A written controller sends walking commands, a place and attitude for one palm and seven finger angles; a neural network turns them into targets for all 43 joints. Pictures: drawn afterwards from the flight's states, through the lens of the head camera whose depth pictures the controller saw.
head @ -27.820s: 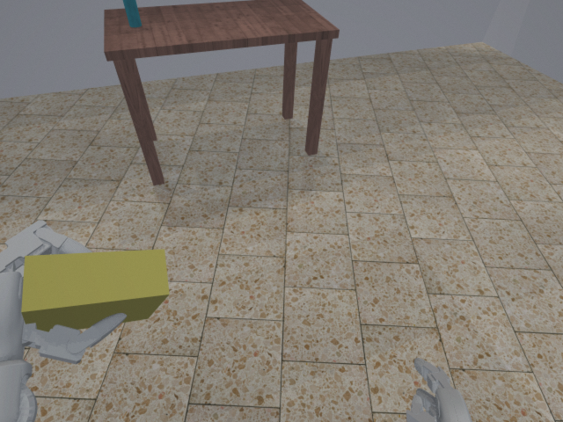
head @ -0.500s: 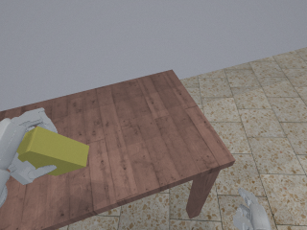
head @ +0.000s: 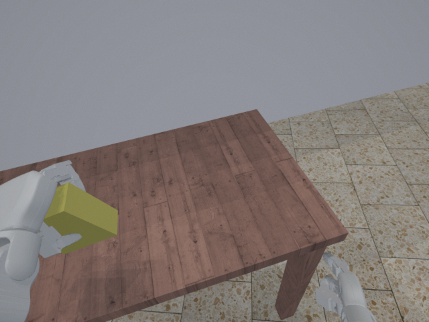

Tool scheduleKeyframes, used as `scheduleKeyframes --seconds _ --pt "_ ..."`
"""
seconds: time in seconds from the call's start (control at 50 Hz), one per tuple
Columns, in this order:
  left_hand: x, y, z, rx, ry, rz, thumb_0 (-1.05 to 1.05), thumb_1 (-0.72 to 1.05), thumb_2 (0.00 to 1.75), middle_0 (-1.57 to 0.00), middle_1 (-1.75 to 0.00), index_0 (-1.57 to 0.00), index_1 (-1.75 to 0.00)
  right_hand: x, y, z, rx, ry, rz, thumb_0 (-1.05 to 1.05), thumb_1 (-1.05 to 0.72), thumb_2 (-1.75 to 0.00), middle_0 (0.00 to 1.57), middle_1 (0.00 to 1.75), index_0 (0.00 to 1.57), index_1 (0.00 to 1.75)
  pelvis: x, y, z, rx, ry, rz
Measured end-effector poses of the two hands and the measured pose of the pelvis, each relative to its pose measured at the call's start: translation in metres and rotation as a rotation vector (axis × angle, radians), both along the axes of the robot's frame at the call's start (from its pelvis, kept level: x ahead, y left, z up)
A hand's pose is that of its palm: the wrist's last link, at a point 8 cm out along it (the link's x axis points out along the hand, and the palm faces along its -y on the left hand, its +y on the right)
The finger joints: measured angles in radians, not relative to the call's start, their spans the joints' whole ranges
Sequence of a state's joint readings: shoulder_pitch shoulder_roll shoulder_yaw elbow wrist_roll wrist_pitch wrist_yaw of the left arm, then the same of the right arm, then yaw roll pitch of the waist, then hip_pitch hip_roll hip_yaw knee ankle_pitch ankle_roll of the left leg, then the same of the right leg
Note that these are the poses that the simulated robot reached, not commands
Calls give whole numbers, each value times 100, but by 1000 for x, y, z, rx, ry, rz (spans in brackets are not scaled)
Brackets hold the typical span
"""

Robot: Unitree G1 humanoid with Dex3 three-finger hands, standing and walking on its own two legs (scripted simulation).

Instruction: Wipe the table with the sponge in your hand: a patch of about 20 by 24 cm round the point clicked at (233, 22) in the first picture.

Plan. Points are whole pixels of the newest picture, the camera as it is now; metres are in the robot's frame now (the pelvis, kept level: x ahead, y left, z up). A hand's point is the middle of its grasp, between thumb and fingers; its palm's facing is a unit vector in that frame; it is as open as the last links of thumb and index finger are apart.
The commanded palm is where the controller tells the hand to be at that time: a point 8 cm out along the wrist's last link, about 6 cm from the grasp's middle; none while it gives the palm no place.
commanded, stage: turn the palm down, sponge in hand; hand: left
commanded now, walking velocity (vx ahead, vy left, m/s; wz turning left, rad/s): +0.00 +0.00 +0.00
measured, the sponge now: (75, 225) +0.23 +0.29 +0.10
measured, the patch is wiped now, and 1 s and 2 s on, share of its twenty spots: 0.00 0.00 0.00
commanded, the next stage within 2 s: move the sponge above the wiping area in 0.88 s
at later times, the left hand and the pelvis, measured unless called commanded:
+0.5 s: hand (45, 206) +0.23 +0.32 +0.15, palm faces +0.15 -0.07 -0.99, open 9.5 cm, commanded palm +0.19 +0.29 +0.19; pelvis +0.00 +0.01 +0.01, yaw +0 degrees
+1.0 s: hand (70, 226) +0.22 +0.28 +0.11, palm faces -0.01 -0.11 -0.99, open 9.5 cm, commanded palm +0.18 +0.27 +0.19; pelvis -0.01 +0.00 +0.01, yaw +0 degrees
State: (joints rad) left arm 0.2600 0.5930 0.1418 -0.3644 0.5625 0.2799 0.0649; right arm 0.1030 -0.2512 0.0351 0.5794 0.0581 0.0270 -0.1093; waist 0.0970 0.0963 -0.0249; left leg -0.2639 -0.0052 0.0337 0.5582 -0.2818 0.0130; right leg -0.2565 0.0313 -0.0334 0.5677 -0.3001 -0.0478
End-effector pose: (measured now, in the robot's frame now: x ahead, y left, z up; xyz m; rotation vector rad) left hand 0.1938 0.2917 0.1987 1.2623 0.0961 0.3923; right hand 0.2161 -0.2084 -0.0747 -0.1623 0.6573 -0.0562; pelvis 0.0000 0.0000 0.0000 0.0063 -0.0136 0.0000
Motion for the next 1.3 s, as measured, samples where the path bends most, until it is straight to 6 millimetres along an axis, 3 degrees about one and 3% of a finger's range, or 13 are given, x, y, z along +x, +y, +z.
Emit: scheduleKeyframes --seconds 0.1,0.22,0.32,0.42,0.5,0.66,0.74,0.86,0.92,1.02,1.12,1.22,1.3 --pt "0 26 -8 7 112 147 -1 -47 105 -80 -139 -80 -139 0 7 1 7 13 4 1 -90 -90 20 30 18 30 -5 6 4 0 -14 5" --pt "3 0 -32 21 233 8 -1 -47 105 -79 -140 -80 -139 0 8 3 -30 20 22 1 -90 -90 20 29 17 29 -6 13 7 -1 -25 1" --pt "6 -15 -21 133 163 -91 -1 -47 105 -80 -139 -81 -139 1 9 4 -42 32 28 1 -90 -90 20 29 16 29 -3 14 9 -2 -35 -8" --pt "14 9 -1 182 78 70 0 -47 105 -80 -139 -81 -139 2 6 5 -20 44 30 1 -90 -90 20 29 17 30 -3 11 11 -1 -38 -10" --pt "14 19 -2 145 117 178 0 -47 105 -80 -140 -81 -140 3 3 5 -3 46 32 1 -90 -90 20 29 19 31 -5 10 11 1 -37 -6" --pt "8 -20 -38 138 297 12 0 -47 105 -80 -140 -81 -140 3 0 4 -9 35 40 1 -90 -90 20 29 21 32 -7 8 11 5 -44 -8" --pt "6 -22 -25 206 225 -27 0 -47 105 -80 -139 -81 -139 3 1 4 -17 40 48 1 -90 -90 20 29 20 32 -7 3 12 2 -56 -16" --pt "5 0 -4 185 113 121 0 -47 105 -80 -140 -81 -139 3 0 4 4 42 49 1 -90 -90 20 29 20 31 -8 -1 12 -1 -58 -13" --pt "6 0 -11 146 158 163 0 -47 105 -80 -140 -81 -140 3 -2 3 14 37 45 1 -90 -90 20 29 21 32 -10 -1 12 1 -55 -9" --pt "8 -21 -32 134 282 69 0 -47 105 -80 -140 -81 -140 3 -2 2 10 27 45 1 -90 -90 20 29 22 32 -11 1 12 5 -53 -10" --pt "8 -34 -26 192 231 -37 0 -47 105 -80 -140 -81 -139 2 -1 2 -1 28 47 1 -90 -90 20 29 21 32 -9 0 12 4 -58 -19" --pt "5 -19 -11 193 126 45 0 -47 105 -80 -139 -81 -139 3 0 3 15 36 43 1 -90 -90 20 29 20 31 -7 -1 12 2 -56 -23" --pt "2 -6 -19 147 159 148 0 -47 105 -80 -140 -81 -140 3 -1 4 19 41 44 1 -90 -90 20 29 20 31 -7 0 12 2 -55 -14"
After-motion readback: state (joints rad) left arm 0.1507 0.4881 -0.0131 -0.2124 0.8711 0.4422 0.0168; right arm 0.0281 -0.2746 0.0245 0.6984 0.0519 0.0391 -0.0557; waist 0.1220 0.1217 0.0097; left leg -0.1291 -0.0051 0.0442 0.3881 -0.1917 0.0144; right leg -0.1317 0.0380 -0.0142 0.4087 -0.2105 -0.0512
